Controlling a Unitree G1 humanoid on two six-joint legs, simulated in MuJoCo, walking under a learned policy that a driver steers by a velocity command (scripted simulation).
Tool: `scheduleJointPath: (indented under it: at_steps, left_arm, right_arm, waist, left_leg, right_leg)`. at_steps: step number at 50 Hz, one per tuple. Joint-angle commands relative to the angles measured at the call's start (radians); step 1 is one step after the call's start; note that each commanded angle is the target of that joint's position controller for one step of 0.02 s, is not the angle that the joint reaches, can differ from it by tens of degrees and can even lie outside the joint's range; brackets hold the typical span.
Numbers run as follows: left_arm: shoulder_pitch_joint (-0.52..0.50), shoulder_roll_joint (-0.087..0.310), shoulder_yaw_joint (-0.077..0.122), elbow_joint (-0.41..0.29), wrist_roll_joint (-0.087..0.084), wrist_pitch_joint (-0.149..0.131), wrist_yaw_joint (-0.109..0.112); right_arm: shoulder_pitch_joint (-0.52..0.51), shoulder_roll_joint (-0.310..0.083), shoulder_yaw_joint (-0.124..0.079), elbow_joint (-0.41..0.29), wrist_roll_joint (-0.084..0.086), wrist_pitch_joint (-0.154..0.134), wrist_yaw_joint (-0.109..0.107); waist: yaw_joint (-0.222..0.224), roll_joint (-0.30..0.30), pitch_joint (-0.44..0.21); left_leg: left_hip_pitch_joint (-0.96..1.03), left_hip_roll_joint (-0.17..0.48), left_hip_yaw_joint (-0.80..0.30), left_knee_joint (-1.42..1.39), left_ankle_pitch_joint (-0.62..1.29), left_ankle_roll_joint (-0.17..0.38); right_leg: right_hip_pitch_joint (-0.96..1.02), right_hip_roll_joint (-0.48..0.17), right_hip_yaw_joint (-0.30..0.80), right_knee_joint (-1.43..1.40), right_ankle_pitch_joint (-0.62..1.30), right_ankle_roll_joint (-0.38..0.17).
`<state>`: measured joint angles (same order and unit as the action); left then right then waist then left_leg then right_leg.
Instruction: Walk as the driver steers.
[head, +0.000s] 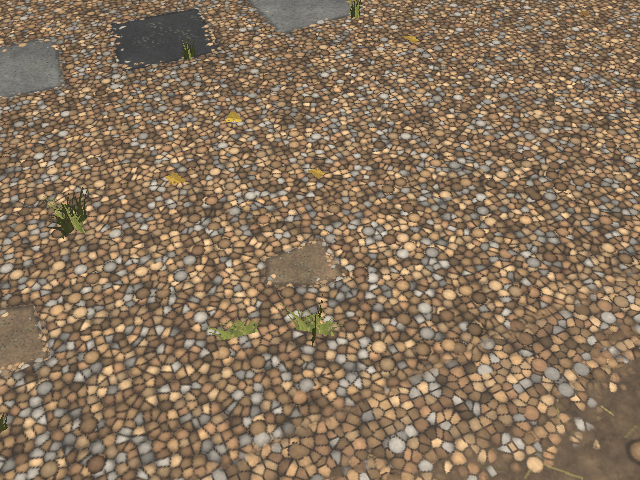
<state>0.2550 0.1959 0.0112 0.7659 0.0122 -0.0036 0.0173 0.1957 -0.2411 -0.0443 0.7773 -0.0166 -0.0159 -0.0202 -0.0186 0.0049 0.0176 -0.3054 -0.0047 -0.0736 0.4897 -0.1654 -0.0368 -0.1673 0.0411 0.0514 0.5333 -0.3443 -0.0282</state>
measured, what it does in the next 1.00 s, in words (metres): walks ahead: left foot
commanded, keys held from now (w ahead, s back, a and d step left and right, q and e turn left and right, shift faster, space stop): shift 0.42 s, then w+shift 0.58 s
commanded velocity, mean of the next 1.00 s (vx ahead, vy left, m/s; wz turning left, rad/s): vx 0.36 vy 0.00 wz -0.01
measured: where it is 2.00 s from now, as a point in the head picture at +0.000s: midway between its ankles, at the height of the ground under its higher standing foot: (307, 281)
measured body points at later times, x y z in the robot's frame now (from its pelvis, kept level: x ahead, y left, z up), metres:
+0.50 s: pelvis +0.03 +0.01 +0.00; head +0.03 +0.01 +0.45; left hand +0.08 +0.26 -0.14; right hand +0.14 -0.25 -0.13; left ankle +0.06 +0.14 -0.73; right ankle -0.04 -0.11 -0.73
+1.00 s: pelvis +0.26 +0.10 +0.01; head +0.26 +0.11 +0.46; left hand +0.43 +0.34 -0.10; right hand +0.20 -0.15 -0.13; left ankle +0.16 +0.18 -0.73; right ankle +0.39 -0.04 -0.66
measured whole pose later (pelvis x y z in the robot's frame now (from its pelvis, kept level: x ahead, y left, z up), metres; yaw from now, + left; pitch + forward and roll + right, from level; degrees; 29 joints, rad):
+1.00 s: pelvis +0.26 +0.10 +0.01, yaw +0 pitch +2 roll +1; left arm 0.13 0.26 0.05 0.78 0.04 -0.04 -0.06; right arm 0.49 -0.20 -0.03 1.03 -0.01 -0.10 0.02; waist -0.05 -0.04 -0.04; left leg 0.03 -0.07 0.06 0.20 -0.27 0.06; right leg -0.73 -0.11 -0.02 0.99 -0.05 -0.03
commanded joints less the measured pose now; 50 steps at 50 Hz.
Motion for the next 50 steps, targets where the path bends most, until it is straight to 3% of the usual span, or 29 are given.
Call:
scheduleJointPath:
  at_steps: [1, 8, 21, 22, 23, 24, 25, 26, 27, 29, 32, 33, 34, 35, 36, 37, 38, 39, 40, 42, 43, 47, 50]
  left_arm:
    - [0.012, 0.123, 0.035, -0.046, -0.005, -0.012, 0.005]
    - [0.029, 0.118, 0.042, -0.012, -0.010, -0.007, 0.008]
    - [0.059, 0.121, 0.047, 0.074, -0.012, -0.010, 0.018]
    - [0.103, 0.123, 0.050, 0.099, -0.015, -0.008, 0.019]
    - [0.125, 0.162, 0.063, 0.102, -0.025, -0.006, 0.019]
    - [0.166, 0.207, 0.074, 0.100, -0.036, -0.014, 0.019]
    - [0.148, 0.263, 0.090, 0.093, -0.043, -0.034, 0.023]
    - [0.139, 0.252, 0.088, 0.091, -0.036, -0.056, 0.025]
    - [0.134, 0.225, 0.082, 0.093, -0.031, -0.074, 0.025]
    - [0.138, 0.195, 0.078, 0.093, -0.037, -0.082, 0.009]
    - [0.125, 0.211, 0.084, 0.079, -0.046, -0.075, -0.004]
    - [0.123, 0.237, 0.096, 0.108, 0.037, -0.076, -0.019]
    - [0.110, 0.229, 0.098, 0.110, 0.036, -0.079, -0.025]
    - [0.089, 0.231, 0.097, 0.109, 0.030, -0.084, -0.026]
    - [0.055, 0.213, 0.091, 0.104, 0.035, -0.088, -0.027]
    - [-0.002, 0.072, 0.056, 0.031, 0.025, -0.099, -0.027]
    - [-0.024, 0.075, 0.056, 0.000, 0.015, -0.103, -0.026]
    - [-0.022, 0.116, 0.062, -0.007, 0.003, -0.100, -0.033]
    - [-0.014, 0.147, 0.065, 0.011, 0.012, -0.099, -0.045]
    - [0.027, 0.123, 0.060, 0.030, 0.043, -0.080, -0.062]
    - [0.016, 0.113, 0.055, 0.025, 0.046, -0.067, -0.071]
    - [-0.140, 0.120, 0.049, -0.037, 0.032, -0.042, -0.077]
    - [-0.269, 0.114, 0.039, -0.087, 0.022, -0.041, -0.079]
  right_arm:
    - [-0.034, -0.093, -0.021, -0.046, 0.004, -0.015, -0.005]
    - [-0.044, -0.096, -0.022, -0.002, 0.010, -0.011, -0.013]
    - [-0.077, -0.092, -0.024, 0.102, 0.016, 0.007, -0.021]
    - [-0.045, -0.076, -0.021, 0.129, 0.018, 0.009, -0.019]
    - [-0.056, -0.088, -0.027, 0.133, 0.031, 0.007, -0.015]
    - [-0.136, -0.101, -0.028, 0.100, 0.045, -0.008, -0.007]
    - [-0.226, -0.087, -0.021, 0.052, 0.070, -0.033, 0.005]
    - [-0.270, -0.107, -0.026, 0.031, 0.078, -0.058, 0.012]
    - [-0.255, -0.114, -0.029, 0.033, 0.076, -0.079, 0.022]
    - [-0.237, -0.097, -0.022, 0.042, 0.062, -0.104, 0.039]
    - [-0.204, -0.064, -0.011, 0.063, 0.051, -0.107, 0.057]
    - [-0.165, -0.060, -0.013, 0.051, -0.026, -0.060, 0.083]
    - [-0.075, -0.077, -0.026, 0.078, -0.028, -0.038, 0.084]
    - [0.078, -0.117, -0.045, 0.123, -0.020, -0.029, 0.072]
    - [0.309, -0.177, -0.069, 0.188, -0.023, -0.036, 0.055]
    - [0.496, -0.325, -0.091, 0.221, -0.046, -0.050, 0.037]
    - [0.351, -0.253, -0.061, 0.197, -0.041, -0.052, 0.036]
    - [0.180, -0.232, -0.055, 0.150, -0.032, -0.049, 0.036]
    - [0.119, -0.180, -0.045, 0.132, -0.019, -0.055, 0.039]
    - [0.097, -0.125, -0.024, 0.136, -0.012, -0.068, 0.038]
    - [0.118, -0.107, -0.017, 0.149, -0.012, -0.076, 0.036]
    - [0.215, -0.111, -0.014, 0.184, 0.005, -0.096, 0.034]
    - [0.248, -0.109, -0.011, 0.188, 0.008, -0.105, 0.033]
  waist:
    - [0.009, -0.007, -0.012]
    - [0.012, -0.003, -0.045]
    - [0.012, -0.009, -0.022]
    - [0.019, -0.032, -0.062]
    - [0.038, -0.077, -0.013]
    - [0.076, -0.130, 0.075]
    - [0.091, -0.210, 0.180]
    - [0.100, -0.186, 0.237]
    - [0.085, -0.147, 0.235]
    - [0.081, -0.107, 0.162]
    - [0.065, -0.144, 0.092]
    - [0.041, -0.177, 0.065]
    - [-0.006, -0.159, 0.065]
    - [-0.084, -0.102, 0.022]
    - [-0.206, 0.035, -0.066]
    - [-0.251, 0.403, -0.159]
    - [-0.160, 0.306, -0.088]
    - [-0.064, 0.159, 0.013]
    - [-0.034, 0.052, 0.018]
    - [0.021, 0.071, 0.014]
    - [0.023, 0.089, 0.027]
    - [0.008, 0.034, 0.114]
    - [-0.009, 0.035, 0.150]
  left_leg:
    - [0.121, 0.035, -0.037, -0.022, 0.112, 0.024]
    - [0.145, 0.037, -0.034, 0.007, 0.192, 0.035]
    - [0.160, 0.030, -0.029, 0.008, 0.188, 0.050]
    - [0.163, -0.009, 0.015, 0.031, -0.039, 0.050]
    - [0.068, -0.055, 0.063, 0.097, -0.320, 0.051]
    - [-0.111, -0.058, 0.087, 0.177, -0.398, 0.052]
    - [-0.262, -0.013, 0.087, 0.292, -0.285, 0.065]
    - [-0.396, 0.050, 0.023, 0.367, -0.279, 0.082]
    - [-0.502, 0.088, -0.002, 0.393, -0.252, 0.095]
    - [-0.504, 0.118, 0.015, 0.305, -0.200, 0.101]
    - [-0.188, 0.056, 0.125, 0.150, -0.107, 0.068]
    - [-0.021, 0.002, 0.203, 0.099, -0.101, 0.070]
    - [0.159, -0.025, 0.236, 0.085, -0.060, 0.072]
    - [0.336, -0.057, 0.248, 0.078, -0.102, 0.079]
    - [0.559, -0.005, 0.165, 0.047, -0.196, 0.097]
    - [0.638, 0.320, -0.383, -0.223, -0.743, 0.170]
    - [0.480, 0.372, -0.747, -0.410, -0.894, 0.203]
    - [0.393, 0.390, -0.621, -0.358, -0.806, 0.204]
    - [0.316, 0.340, -0.474, -0.334, -0.645, 0.198]
    - [0.212, 0.249, -0.306, -0.370, -0.487, 0.182]
    - [0.187, 0.228, -0.259, -0.390, -0.442, 0.187]
    - [0.199, 0.209, -0.150, -0.466, -0.266, 0.227]
    - [0.198, 0.185, -0.051, -0.513, -0.095, 0.227]
  right_leg:
    - [-0.126, -0.092, 0.097, -0.146, 0.117, -0.034]
    - [-0.091, -0.073, 0.068, -0.118, 0.236, -0.027]
    - [-0.090, -0.061, 0.046, -0.124, 0.231, -0.013]
    - [-0.068, -0.059, 0.053, -0.163, 0.003, -0.029]
    - [-0.072, -0.092, 0.124, -0.217, -0.314, -0.079]
    - [-0.047, -0.198, 0.287, -0.333, -0.571, -0.150]
    - [-0.034, -0.351, 0.482, -0.453, -0.642, -0.227]
    - [0.019, -0.410, 0.558, -0.487, -0.535, -0.264]
    - [0.127, -0.418, 0.536, -0.471, -0.419, -0.258]
    - [0.239, -0.367, 0.392, -0.429, -0.219, -0.205]
    - [0.075, -0.260, 0.189, -0.410, -0.108, -0.161]
    - [-0.017, -0.215, 0.132, -0.415, -0.137, -0.162]
    - [-0.130, -0.210, 0.104, -0.359, -0.093, -0.157]
    - [-0.206, -0.184, 0.063, -0.212, 0.085, -0.147]
    - [-0.321, -0.113, -0.023, 0.135, 0.236, -0.125]
    - [-0.553, 0.014, -0.077, 0.590, -0.133, -0.071]
    - [-0.666, 0.058, 0.115, 0.756, -0.130, -0.097]
    - [-0.723, -0.046, 0.100, 0.796, -0.002, -0.112]
    - [-0.668, -0.112, 0.057, 0.740, 0.097, -0.103]
    - [-0.563, -0.159, 0.019, 0.657, 0.142, -0.062]
    - [-0.559, -0.165, 0.002, 0.656, 0.170, -0.046]
    - [-0.694, -0.172, -0.048, 0.535, 0.285, 0.002]
    - [-0.649, -0.155, -0.084, 0.331, 0.366, 0.009]
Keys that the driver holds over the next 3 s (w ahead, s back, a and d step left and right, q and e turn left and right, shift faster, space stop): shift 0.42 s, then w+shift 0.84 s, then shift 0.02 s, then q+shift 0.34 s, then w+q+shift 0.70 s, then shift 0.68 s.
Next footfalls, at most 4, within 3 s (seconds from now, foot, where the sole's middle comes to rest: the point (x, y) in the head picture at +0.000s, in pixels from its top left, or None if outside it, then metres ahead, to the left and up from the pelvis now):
0.72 left None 0.20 0.18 -0.77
1.20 right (338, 428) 0.64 -0.01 -0.77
1.62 left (271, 307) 0.97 0.15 -0.77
2.12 right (311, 232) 1.23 0.04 -0.77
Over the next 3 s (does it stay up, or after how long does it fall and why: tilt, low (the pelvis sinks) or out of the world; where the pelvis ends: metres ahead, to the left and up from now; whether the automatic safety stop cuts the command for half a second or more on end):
stays up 1.42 0.34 0.00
